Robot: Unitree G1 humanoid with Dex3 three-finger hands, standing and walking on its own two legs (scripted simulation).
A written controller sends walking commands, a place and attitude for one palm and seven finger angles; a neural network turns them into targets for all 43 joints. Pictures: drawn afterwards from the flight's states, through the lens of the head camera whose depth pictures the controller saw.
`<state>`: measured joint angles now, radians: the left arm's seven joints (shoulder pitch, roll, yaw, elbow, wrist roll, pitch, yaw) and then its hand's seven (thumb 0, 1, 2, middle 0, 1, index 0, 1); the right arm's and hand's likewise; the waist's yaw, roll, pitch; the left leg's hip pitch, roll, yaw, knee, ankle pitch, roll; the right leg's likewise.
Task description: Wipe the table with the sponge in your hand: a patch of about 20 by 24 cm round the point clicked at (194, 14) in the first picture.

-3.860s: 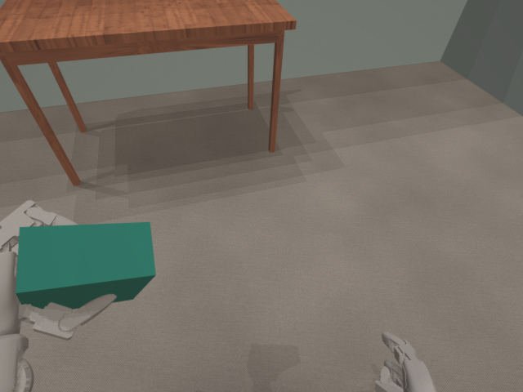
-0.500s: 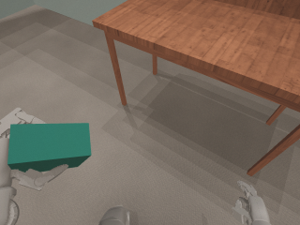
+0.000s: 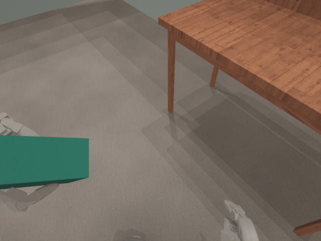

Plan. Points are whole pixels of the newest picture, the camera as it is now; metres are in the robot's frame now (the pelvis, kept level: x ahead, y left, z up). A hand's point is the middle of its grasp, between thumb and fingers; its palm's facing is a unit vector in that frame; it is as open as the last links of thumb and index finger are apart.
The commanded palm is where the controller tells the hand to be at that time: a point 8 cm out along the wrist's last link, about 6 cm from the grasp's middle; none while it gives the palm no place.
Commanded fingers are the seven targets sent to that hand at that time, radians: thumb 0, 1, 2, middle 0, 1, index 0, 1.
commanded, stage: walk to a spot facing it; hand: left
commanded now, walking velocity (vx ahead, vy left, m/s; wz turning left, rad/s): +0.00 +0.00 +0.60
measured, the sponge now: (52, 164) +0.21 +0.20 +0.17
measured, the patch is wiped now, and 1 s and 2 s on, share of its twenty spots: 0.00 0.00 0.00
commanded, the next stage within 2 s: turn to face it in 1.94 s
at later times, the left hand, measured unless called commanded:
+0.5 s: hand out of the picture +0.05 +0.25 +0.20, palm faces +0.67 -0.64 -0.38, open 10.3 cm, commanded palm -0.01 +0.28 +0.19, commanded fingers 0.00 0.10 1.30 -1.20 -1.60 -1.20 -1.60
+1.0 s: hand out of the picture +0.02 +0.24 +0.18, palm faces +0.75 -0.49 -0.44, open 10.3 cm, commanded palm -0.06 +0.25 +0.19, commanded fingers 0.00 0.10 1.30 -1.20 -1.60 -1.20 -1.60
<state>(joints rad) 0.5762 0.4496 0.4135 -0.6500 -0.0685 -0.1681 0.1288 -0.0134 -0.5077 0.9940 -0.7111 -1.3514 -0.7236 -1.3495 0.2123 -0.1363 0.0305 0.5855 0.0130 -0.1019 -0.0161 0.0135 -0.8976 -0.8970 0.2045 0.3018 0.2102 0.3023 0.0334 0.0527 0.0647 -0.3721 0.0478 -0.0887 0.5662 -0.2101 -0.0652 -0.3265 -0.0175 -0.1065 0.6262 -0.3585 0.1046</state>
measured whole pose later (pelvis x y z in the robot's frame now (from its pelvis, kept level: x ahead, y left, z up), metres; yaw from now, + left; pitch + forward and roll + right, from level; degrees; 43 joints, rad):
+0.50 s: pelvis -0.08 -0.04 +0.00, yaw +18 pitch +1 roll +2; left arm 0.48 0.40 0.38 -0.62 -0.06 -0.16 0.19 -0.01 -0.51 1.00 -0.71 -1.36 -0.72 -1.35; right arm 0.21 -0.26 -0.04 0.55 -0.01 -0.05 -0.09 0.01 -0.90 -0.90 0.20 0.30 0.20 0.30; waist 0.02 -0.06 0.03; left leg -0.24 0.06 0.14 0.60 -0.46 -0.01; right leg -0.37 -0.18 -0.37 0.58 -0.21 -0.07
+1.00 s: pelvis -0.05 -0.07 +0.00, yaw +32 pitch -1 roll +1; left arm 0.42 0.32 0.30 -0.44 -0.02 -0.18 0.13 -0.01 -0.51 1.00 -0.70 -1.36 -0.72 -1.36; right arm 0.17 -0.23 0.00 0.69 0.00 -0.06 -0.05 0.02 -0.90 -0.90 0.20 0.30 0.21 0.30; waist 0.02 0.06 0.06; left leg -0.52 0.04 0.00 1.21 -0.39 -0.02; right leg -0.24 -0.09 -0.20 0.59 -0.33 -0.03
